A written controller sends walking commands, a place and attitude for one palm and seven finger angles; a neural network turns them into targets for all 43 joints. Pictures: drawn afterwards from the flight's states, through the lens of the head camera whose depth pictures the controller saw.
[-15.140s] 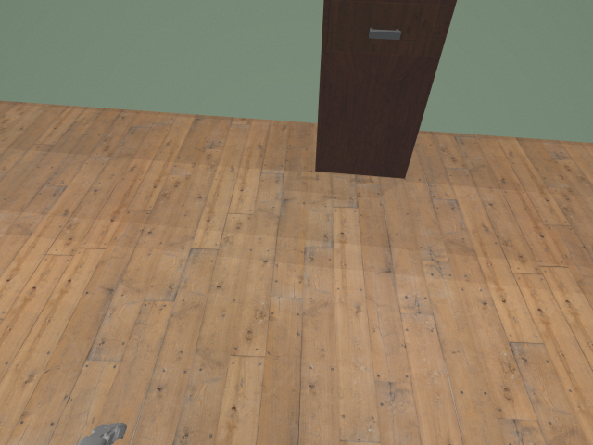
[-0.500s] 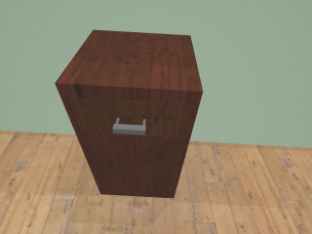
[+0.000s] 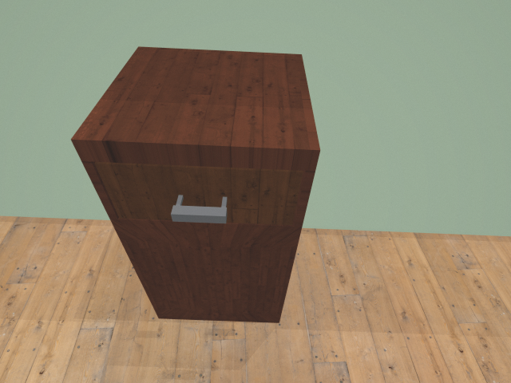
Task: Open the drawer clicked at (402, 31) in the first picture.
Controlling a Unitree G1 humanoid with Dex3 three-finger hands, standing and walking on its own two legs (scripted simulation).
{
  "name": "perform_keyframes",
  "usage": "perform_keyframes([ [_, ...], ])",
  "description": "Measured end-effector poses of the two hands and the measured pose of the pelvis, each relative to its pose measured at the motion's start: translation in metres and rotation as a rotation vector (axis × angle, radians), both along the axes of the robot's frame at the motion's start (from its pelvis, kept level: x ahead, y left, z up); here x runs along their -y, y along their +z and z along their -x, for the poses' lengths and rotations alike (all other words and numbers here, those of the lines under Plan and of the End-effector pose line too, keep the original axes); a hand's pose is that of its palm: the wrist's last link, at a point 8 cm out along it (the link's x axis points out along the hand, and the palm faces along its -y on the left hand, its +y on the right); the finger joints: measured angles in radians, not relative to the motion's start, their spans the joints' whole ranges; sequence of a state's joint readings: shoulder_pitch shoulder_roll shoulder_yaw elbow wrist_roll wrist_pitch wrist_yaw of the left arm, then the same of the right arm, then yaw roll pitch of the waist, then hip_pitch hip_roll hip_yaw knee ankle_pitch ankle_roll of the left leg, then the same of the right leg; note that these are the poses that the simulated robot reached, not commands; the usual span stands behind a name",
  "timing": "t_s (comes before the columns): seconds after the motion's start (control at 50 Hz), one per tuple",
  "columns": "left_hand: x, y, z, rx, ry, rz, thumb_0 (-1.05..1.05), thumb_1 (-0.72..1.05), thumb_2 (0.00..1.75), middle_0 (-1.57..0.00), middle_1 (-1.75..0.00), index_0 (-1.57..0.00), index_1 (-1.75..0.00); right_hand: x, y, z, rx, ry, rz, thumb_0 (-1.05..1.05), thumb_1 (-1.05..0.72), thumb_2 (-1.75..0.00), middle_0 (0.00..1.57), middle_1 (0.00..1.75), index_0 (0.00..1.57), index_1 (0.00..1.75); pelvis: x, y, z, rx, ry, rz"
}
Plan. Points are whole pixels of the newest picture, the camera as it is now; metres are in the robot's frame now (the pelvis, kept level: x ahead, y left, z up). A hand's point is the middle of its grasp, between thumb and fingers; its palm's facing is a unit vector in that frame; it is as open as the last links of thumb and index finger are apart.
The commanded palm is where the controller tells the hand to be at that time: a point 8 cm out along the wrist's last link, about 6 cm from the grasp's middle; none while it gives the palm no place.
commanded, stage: look again from close up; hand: left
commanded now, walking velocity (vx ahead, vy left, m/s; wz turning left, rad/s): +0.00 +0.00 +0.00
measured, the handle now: (201, 207) +0.48 +0.15 -0.04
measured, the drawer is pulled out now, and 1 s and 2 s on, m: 0.00 0.00 0.00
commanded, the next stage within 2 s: shuffle to correct the standing spot in 0.10 s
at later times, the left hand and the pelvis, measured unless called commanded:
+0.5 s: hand out of the picture -0.03 +0.13 -0.19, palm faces +0.02 -0.99 -0.16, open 7.3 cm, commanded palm none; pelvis -0.01 -0.03 -0.01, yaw +1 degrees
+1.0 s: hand out of the picture +0.01 +0.10 -0.17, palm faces +0.05 -0.98 -0.21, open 7.2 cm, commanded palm none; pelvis +0.01 -0.07 +0.00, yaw +2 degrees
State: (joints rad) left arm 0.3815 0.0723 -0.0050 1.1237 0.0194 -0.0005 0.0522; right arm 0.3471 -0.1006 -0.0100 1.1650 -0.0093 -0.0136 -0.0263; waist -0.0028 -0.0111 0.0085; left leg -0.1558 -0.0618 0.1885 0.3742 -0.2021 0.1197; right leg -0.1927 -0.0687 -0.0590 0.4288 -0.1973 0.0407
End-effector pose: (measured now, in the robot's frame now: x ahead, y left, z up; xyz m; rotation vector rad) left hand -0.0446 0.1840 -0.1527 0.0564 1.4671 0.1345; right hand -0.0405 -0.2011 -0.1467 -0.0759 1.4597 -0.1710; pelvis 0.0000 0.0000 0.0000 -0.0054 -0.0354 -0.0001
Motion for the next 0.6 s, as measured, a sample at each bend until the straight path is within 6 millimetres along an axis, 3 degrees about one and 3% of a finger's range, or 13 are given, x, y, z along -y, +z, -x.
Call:
perform_keyframes([
  [0.36,0.014,-0.002,-0.010,0.007,0.000,0.012,0.00,0.91,0.89,-0.20,-0.30,-0.20,-0.30,0.013,0.003,-0.020,0.032,0.014,0.012,0.00,-0.91,-0.90,0.20,0.30,0.20,0.30,0.014,0.000,-0.003,-0.009,0.000,-0.001],
  [0.48,0.008,-0.004,-0.012,-0.003,-0.030,-0.033,0.00,0.91,0.89,-0.20,-0.30,-0.20,-0.30,0.032,-0.002,-0.019,0.036,0.015,0.027,0.00,-0.91,-0.90,0.20,0.30,0.20,0.30,0.024,-0.006,0.007,-0.030,0.008,-0.011],
  [0.6,0.001,0.005,-0.022,0.068,-0.030,-0.092,0.00,0.91,0.89,-0.20,-0.30,-0.20,-0.30,0.056,-0.011,-0.042,0.116,0.057,0.022,0.00,-0.91,-0.90,0.20,0.30,0.20,0.30,0.035,-0.009,0.006,-0.023,0.021,-0.001],
])
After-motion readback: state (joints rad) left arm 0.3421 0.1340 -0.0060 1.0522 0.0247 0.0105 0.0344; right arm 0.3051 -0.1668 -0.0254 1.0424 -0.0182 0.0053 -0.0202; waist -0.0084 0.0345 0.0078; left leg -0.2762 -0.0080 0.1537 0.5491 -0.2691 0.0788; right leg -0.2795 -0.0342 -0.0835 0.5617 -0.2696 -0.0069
